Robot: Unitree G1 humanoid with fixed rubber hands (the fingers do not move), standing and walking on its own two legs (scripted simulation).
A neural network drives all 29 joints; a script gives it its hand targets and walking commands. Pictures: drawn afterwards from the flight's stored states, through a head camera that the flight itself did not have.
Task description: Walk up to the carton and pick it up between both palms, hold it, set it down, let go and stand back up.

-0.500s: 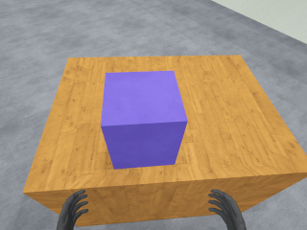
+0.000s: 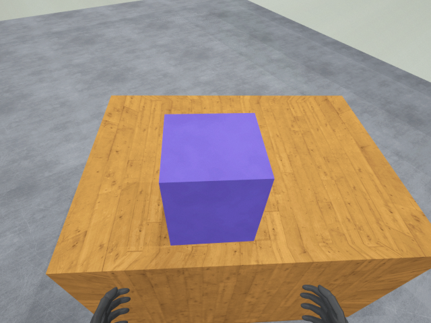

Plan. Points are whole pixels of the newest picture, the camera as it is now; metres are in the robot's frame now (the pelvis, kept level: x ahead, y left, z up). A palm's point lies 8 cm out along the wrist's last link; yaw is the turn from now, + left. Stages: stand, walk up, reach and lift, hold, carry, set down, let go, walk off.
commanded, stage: set down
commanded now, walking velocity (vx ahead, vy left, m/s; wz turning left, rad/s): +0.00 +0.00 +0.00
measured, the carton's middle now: (211, 181) +0.44 +0.04 -0.02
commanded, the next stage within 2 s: let go in 1.96 s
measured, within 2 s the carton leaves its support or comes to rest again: neither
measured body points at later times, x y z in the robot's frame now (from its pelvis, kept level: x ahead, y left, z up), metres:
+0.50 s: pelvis +0.00 +0.00 +0.00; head +0.02 +0.01 +0.45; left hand +0.14 +0.21 -0.10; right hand +0.16 -0.19 -0.09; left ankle -0.04 +0.12 -0.75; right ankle -0.01 -0.11 -0.75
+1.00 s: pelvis -0.05 -0.01 +0.00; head +0.00 +0.00 +0.45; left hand +0.11 +0.21 -0.10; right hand +0.10 -0.19 -0.10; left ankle -0.04 +0.12 -0.75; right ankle -0.01 -0.11 -0.75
